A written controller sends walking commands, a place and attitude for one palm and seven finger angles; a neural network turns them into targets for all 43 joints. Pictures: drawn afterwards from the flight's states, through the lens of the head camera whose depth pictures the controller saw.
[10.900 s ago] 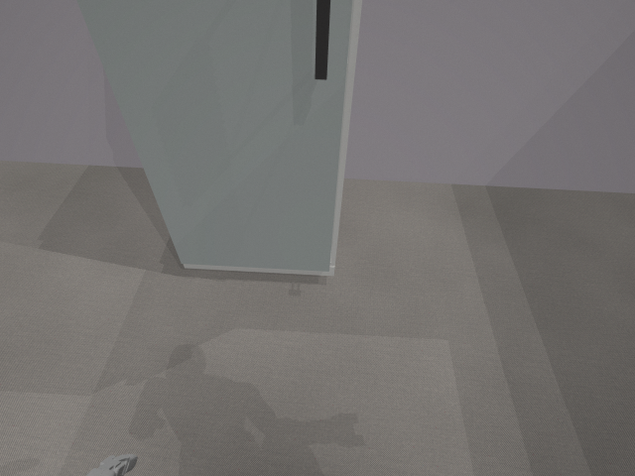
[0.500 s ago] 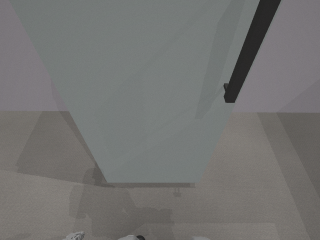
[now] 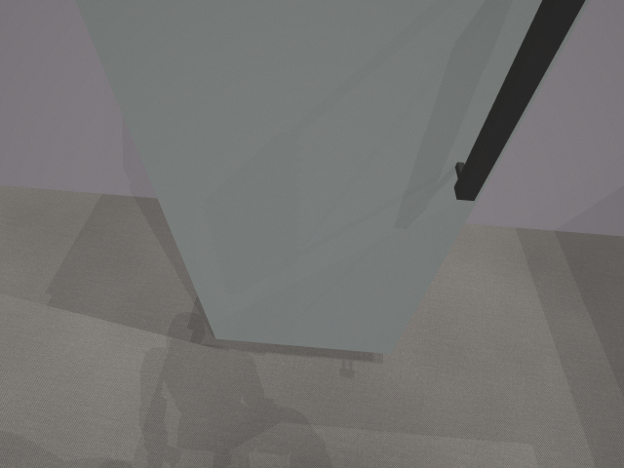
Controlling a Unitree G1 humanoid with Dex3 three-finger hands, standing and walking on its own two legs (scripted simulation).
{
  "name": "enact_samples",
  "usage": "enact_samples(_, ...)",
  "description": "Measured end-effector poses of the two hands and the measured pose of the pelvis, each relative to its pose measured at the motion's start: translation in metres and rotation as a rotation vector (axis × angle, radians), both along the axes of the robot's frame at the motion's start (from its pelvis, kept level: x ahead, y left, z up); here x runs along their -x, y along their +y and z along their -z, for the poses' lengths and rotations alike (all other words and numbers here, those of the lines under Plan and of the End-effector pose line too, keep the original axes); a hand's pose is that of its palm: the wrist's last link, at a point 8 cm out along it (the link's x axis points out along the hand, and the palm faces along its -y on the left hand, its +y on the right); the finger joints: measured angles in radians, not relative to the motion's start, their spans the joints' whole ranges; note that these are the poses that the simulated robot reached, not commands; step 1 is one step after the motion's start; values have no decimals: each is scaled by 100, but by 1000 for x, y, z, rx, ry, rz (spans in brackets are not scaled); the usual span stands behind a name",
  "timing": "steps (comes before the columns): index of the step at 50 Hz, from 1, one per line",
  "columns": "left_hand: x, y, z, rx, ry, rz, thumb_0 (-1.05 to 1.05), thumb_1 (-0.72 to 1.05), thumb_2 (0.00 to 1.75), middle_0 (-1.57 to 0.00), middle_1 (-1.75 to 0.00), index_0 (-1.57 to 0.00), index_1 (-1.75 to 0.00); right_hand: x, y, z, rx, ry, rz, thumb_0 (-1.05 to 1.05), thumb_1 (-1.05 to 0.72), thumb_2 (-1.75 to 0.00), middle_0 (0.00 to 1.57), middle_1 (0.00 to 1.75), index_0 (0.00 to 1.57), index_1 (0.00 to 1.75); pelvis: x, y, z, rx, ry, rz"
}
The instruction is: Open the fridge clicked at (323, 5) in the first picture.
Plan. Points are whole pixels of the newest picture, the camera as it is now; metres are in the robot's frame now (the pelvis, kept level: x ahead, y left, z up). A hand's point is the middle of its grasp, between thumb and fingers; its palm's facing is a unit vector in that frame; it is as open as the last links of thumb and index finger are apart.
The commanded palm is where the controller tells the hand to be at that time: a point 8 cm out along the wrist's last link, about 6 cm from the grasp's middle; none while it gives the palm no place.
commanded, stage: come to a stop and stand still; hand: right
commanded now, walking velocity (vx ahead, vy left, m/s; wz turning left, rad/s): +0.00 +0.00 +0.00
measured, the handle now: (514, 75) +0.50 -0.18 +0.26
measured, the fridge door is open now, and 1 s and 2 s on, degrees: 0 0 0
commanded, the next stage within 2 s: look again from close up in 0.54 s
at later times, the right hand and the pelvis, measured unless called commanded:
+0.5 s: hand out of the picture +0.03 -0.17 -0.17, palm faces +0.00 +0.97 -0.23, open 7.3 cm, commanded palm none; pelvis +0.01 +0.01 +0.00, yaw +1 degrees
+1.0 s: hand out of the picture +0.00 -0.17 -0.17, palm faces -0.01 +0.98 -0.22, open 7.4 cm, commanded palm none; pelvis -0.01 +0.02 +0.01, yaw +1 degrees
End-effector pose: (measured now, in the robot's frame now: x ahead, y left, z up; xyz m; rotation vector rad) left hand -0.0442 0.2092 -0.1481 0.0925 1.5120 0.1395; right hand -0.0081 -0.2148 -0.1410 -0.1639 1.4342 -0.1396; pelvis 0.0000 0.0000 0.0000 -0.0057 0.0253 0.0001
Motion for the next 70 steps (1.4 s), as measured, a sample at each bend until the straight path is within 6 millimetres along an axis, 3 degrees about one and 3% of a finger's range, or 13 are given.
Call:
enact_samples(4,-6,7,6,16,-16,-14,1,91,90,-20,-30,-20,-30,-9,6,-3,15,-24,-35,2,-94,-89,20,30,20,29,-2,6,1,-28,6,-4)
enact_samples(14,-51,17,5,-26,-161,19,3,94,90,-20,-30,-20,-30,-44,0,-3,42,-152,-23,2,-94,-89,20,30,20,29,-13,11,2,-6,-36,-9)
enact_samples(19,-61,24,1,-37,-195,31,2,93,90,-20,-30,-20,-30,-47,0,-7,41,-171,-35,1,-93,-89,20,30,20,29,-9,12,0,0,-42,-12)
enact_samples(39,-45,30,-6,-44,-131,53,1,91,90,-20,-30,-20,-30,3,4,-3,14,-41,-9,1,-91,-89,20,30,20,29,-1,17,-5,3,-39,-15)
enact_samples(70,-53,47,-13,-78,-163,83,1,90,90,-20,-30,-20,-30,-18,-16,-11,49,-106,-42,0,-91,-89,20,30,20,29,11,16,-8,6,-36,-12)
